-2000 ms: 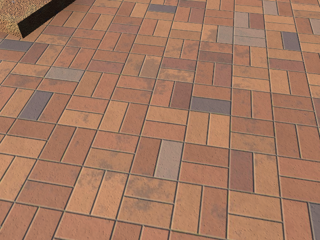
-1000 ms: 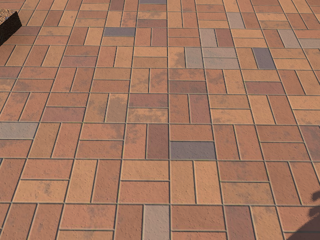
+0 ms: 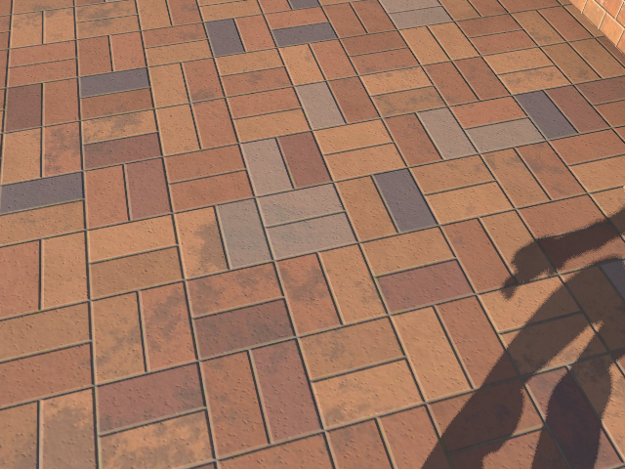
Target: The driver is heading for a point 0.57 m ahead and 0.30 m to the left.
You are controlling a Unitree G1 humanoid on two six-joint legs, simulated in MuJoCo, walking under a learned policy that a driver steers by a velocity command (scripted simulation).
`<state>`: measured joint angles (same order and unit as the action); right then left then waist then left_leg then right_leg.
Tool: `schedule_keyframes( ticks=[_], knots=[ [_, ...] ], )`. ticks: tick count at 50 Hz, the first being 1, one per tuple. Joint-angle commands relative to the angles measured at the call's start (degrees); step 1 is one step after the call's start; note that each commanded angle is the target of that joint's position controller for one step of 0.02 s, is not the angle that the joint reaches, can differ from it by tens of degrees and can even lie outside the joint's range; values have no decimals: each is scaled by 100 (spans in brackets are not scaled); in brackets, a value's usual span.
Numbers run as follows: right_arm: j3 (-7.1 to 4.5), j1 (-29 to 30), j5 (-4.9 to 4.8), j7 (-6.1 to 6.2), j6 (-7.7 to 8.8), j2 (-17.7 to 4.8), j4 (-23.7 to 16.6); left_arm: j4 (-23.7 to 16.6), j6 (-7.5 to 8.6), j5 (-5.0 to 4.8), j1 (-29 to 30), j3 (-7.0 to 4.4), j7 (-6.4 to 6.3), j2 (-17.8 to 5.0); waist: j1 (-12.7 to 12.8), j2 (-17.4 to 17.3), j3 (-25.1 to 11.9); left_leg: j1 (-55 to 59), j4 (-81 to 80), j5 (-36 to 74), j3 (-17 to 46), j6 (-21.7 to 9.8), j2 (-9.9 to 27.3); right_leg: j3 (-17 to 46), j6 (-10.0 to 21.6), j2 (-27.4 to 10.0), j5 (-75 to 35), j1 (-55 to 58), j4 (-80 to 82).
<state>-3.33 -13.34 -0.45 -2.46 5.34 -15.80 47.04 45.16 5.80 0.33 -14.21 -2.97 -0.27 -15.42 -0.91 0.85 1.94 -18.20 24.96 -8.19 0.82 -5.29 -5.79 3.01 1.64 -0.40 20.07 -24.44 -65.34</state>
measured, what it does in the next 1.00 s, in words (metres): walks ahead, turning left: right foot, then left foot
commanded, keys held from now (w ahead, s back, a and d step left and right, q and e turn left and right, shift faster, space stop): w+q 0.88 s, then no key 0.12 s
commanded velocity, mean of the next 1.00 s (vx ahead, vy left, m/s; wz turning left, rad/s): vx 0.49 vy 0.00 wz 0.53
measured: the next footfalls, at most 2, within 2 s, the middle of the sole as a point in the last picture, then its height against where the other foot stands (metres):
right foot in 0.34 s outside the picture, level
left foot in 0.86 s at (203, 432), level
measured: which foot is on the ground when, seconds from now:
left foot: down 0.00-0.34, up 0.36-0.84, down 0.86-1.00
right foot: up 0.00-0.32, down 0.34-0.88, up 0.90-1.00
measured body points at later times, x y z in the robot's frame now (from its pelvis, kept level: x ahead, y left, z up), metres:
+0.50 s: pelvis +0.28 -0.03 +0.00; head +0.31 -0.03 +0.45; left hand +0.36 +0.27 -0.09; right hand +0.44 -0.28 -0.12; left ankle +0.18 +0.08 -0.65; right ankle +0.34 -0.12 -0.74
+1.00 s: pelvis +0.50 +0.13 -0.01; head +0.54 +0.17 +0.44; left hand +0.43 +0.43 -0.12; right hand +0.79 +0.00 -0.09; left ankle +0.51 +0.22 -0.74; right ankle +0.51 -0.05 -0.64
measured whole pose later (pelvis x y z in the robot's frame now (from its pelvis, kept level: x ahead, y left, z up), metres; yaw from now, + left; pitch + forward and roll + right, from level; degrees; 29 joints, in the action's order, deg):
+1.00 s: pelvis +0.50 +0.13 -0.01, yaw +35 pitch +2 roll -1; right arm -3.5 -10.1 -0.3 -2.0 2.1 -16.9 35.7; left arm 44.2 5.2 -0.5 -12.6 -2.9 -0.2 -17.9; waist 0.9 0.6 4.2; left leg -22.6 30.5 -9.8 -0.7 -4.5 -4.1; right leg 0.9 -1.6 -4.4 24.9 -25.3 -69.4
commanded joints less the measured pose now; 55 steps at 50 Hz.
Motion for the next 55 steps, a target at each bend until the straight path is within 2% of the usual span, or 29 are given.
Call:
schedule_keyframes(
  ticks=[1, 5, 8, 11, 14, 16, 17, 18, 19, 20, 21, 22, 23, 24, 26, 29, 34, 38, 41, 42, 43, 44, 45, 46, 47, 48, 49, 51, 55],
  knots=[
    [-145, -45, -8, 83, 45, -691, -410, -554, 86, 67, 92, -191, -44, -616, 128, -409, -460, 1224, -1226, 993, 2151, -1097, 1560, 235, -163, -438, -235, -1163, 604],
    [-239, -354, -76, 239, -11, -955, -382, -799, 6, 65, 769, -124, -88, -424, -34, -399, -254, 735, -1331, 1272, 1671, -946, 1303, 78, -446, -297, -1331, -1148, 2004],
    [-245, -638, -116, 311, -110, -933, -336, -955, 63, 20, 1346, -75, -23, -303, -256, -536, -225, 498, -1199, 1109, 1469, -682, 1041, 13, -477, -27, -2338, -644, 3078],
    [-241, -945, -135, 342, -196, -893, -278, -1109, 124, -52, 1779, -82, 56, -365, -395, -591, -191, 728, -932, 854, 1792, -616, 1140, 65, -443, 142, -2453, -436, 3566],
    [-265, -965, -123, 385, -271, -909, -320, -1161, 211, -85, 1807, -150, 116, -563, -287, -696, -181, 1228, -487, 769, 2316, -549, 1331, 194, -307, 183, -1907, -258, 3961],
    [-259, -744, -107, 383, -296, -854, -426, -1002, 265, -80, 1122, -256, 84, -766, 125, -811, -445, 1179, 89, 1311, 2347, -379, 1185, 84, -46, 157, -1801, 735, 4306],
    [-182, -604, -61, 351, -275, -641, -545, -892, 287, 6, 386, -341, 41, -981, 496, -673, -1068, 739, 1086, 1343, 2080, -204, 918, 422, 260, -344, -1829, 2037, 4118],
    [-88, -719, 8, 359, -247, -335, -702, -811, 251, 66, -515, -432, -17, -1338, 739, 122, -1896, -413, 2754, 41, 1400, 82, 346, 1691, 700, -1391, -1471, 3759, 4032],
    [-4, -1528, -132, 341, -196, -210, -829, -614, 159, 39, -734, -469, 45, -1503, 321, 1983, -2294, -2096, 4129, -2768, 972, 291, 1, 4040, 1445, -2445, -487, 4772, 4483],
    [-115, -1380, -198, 346, -219, -790, -655, -734, 121, -53, -492, -342, 46, -905, 429, 1153, -1634, -2630, 4733, -2428, 1065, 365, 515, 3899, 1278, -2323, 496, 4267, 4648],
    [-178, -773, -147, 330, -254, -989, -730, -765, 80, -61, -256, -266, 25, -638, 546, 569, -885, -2691, 4801, -1877, 870, 420, 681, 2893, 1024, -2019, 283, 3481, 4765],
    [-182, -498, -88, 330, -267, -894, -800, -754, 50, -10, -1, -232, 35, -613, 421, 200, -506, -2520, 4674, -1479, 721, 456, 854, 2290, 913, -1769, -306, 2781, 4941],
    [-200, -354, -51, 306, -273, -818, -871, -706, 42, 16, 136, -201, 42, -528, 317, 235, -252, -2422, 4469, -1238, 709, 476, 1002, 1873, 905, -1602, -802, 2327, 5095],
    [-198, -386, -88, 267, -301, -710, -899, -669, 54, 49, 215, -179, 42, -484, 197, 376, -175, -2211, 4359, -1103, 666, 474, 1133, 1465, 865, -1446, -1077, 1988, 5258],
    [-154, -360, -125, 231, -360, -483, -990, -577, 107, 5, 230, -207, 61, -518, 132, 493, -147, -2157, 4168, -940, 533, 524, 1236, 960, 947, -1380, -1446, 1738, 5509],
    [-120, -45, -74, 209, -382, -411, -1174, -426, 136, -2, 185, -286, 50, -747, 138, 321, -86, -2411, 3591, -371, 519, 641, 1323, 405, 1052, -1447, -2048, 1779, 5693],
    [-39, 735, -79, 49, -286, -297, -1365, -231, 45, -36, 14, -325, 12, -969, 425, 189, 44, -2099, 1994, 983, 134, 552, 1198, -600, 800, -1259, -2522, 2003, 5653],
    [-36, 1300, -106, -73, -289, -333, -1668, -43, -77, -144, -306, -380, 4, -1177, 558, 230, 211, -2081, 1315, 637, -160, 330, 1057, -878, 648, -1497, -2854, 2629, 5428],
    [-179, 967, -65, -104, -335, -607, -1732, -30, -196, -202, -288, -448, -49, -1420, 199, 480, -145, -1212, 1121, -254, -603, -10, 571, -1216, 454, -1539, -5264, 2946, 4373],
    [-311, 274, -68, -83, -355, -820, -1578, -46, -244, -215, -236, -450, -77, -1453, -226, 450, -528, -268, 869, -187, -730, -189, 314, -1389, 339, -1426, -5873, 2783, 3411],
    [-507, -727, -89, 3, -392, -1168, -1319, -83, -246, -185, -278, -383, -110, -1305, -714, 254, -1037, 1338, 639, 141, -519, -424, 228, -1511, 130, -1218, -5373, 1927, 2058],
    [-634, -1194, -116, 133, -433, -1753, -1224, -301, -184, 74, -560, -174, -83, -666, -557, -1023, -1535, 3249, 602, 228, 1721, -1021, 1608, -1512, -171, -665, -1392, -189, 28],
    [-574, -969, -53, 97, -337, -1915, -1495, -545, 18, 33, -641, -40, -8, -530, -300, -1586, -2529, 4187, -414, -81, 4782, -2039, 2722, -285, -345, 296, 1604, -1635, -1440],
    [-416, -841, 26, 55, -278, -1366, -1492, -569, 119, -193, -62, -181, 59, -1093, -593, -749, -2185, 3878, -532, 627, 3971, -1681, 2588, 254, -299, -92, 1185, -2058, -1606],
    [-331, -598, 45, 58, -237, -1117, -1433, -598, 153, -252, 96, -148, 72, -1047, -428, -622, -1454, 3052, -403, 1735, 2895, -1461, 2376, 106, -247, -308, 780, -2015, -1268],
    [-275, -236, 11, 63, -222, -934, -1426, -496, 126, -130, 86, -137, 10, -965, -163, -127, -1023, 2210, -317, 2544, 2142, -1208, 2077, 38, -287, -566, 475, -1742, -804],
    [-224, 31, 11, 78, -222, -774, -1452, -457, 56, -29, 69, -175, -26, -1019, 10, -206, -812, 1560, -397, 3009, 1722, -1090, 1896, 22, -326, -689, 352, -1381, -440],
    [-205, 273, 95, 107, -203, -801, -1424, -362, -127, -20, -163, -166, -45, -903, 268, -321, -763, 742, -636, 3669, 1324, -1077, 1760, -52, -429, -670, 129, -746, -180],
    [-202, 287, 71, 214, -192, -861, -1157, -356, -243, 41, -27, -67, -96, -584, 295, -437, -770, 519, -732, 4099, 626, -950, 1503, -146, -573, -526, -849, -592, 1019]
  ],
)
